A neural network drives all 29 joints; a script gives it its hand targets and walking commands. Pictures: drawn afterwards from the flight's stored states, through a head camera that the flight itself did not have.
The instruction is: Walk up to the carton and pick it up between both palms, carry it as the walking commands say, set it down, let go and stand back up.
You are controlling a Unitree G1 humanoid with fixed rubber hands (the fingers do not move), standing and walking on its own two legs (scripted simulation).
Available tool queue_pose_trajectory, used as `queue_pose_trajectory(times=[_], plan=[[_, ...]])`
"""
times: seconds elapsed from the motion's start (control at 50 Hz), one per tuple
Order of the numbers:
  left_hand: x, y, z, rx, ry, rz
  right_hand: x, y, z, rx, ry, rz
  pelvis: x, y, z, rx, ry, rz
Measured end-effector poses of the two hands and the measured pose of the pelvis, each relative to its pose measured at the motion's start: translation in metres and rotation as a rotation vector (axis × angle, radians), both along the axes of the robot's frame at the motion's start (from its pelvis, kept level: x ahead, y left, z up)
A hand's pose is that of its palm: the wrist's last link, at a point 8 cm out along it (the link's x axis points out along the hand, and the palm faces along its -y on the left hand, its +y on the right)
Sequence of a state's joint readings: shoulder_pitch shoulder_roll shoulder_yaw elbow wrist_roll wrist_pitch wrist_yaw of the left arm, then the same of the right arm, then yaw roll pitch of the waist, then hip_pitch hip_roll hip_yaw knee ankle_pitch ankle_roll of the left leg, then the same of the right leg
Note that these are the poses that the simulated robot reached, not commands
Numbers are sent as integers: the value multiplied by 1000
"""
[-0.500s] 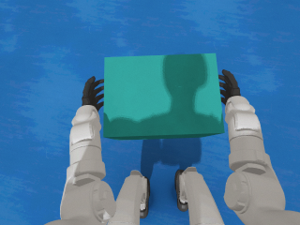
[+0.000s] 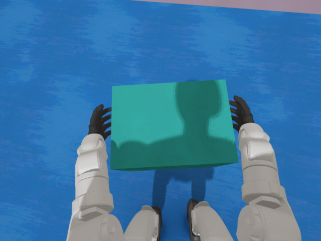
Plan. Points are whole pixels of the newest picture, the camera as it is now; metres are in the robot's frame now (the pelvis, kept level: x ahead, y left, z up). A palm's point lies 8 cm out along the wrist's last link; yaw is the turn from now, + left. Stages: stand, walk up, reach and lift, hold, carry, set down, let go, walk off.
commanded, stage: reach and lift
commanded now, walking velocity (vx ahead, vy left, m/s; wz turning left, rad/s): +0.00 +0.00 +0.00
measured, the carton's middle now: (170, 131) +0.39 +0.01 -0.11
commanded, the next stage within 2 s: hold in 1.88 s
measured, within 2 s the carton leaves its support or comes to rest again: neither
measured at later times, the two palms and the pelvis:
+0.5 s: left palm (83, 135) +0.33 +0.20 +0.04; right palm (255, 123) +0.35 -0.18 +0.03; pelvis +0.02 +0.00 +0.04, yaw +0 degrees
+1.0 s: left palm (68, 133) +0.32 +0.20 +0.10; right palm (270, 119) +0.33 -0.18 +0.10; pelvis +0.03 +0.00 +0.06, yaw +0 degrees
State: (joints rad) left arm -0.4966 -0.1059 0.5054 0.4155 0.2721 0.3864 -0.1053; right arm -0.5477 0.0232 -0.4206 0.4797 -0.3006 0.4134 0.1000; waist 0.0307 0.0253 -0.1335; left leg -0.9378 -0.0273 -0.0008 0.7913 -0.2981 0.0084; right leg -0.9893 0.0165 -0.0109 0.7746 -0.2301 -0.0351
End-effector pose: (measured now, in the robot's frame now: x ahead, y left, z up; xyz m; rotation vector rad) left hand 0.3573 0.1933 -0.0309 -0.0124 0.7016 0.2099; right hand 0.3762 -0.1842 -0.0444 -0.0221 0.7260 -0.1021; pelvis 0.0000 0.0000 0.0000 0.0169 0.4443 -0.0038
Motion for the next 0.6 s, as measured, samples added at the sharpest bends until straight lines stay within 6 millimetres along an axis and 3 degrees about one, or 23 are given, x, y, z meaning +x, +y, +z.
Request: queue_pose_trajectory(times=[0.6], plan=[[-28,3,82,18,-30,1,-28,5,89,-12,-58,-13,22,5,46,-10,-287,0]])
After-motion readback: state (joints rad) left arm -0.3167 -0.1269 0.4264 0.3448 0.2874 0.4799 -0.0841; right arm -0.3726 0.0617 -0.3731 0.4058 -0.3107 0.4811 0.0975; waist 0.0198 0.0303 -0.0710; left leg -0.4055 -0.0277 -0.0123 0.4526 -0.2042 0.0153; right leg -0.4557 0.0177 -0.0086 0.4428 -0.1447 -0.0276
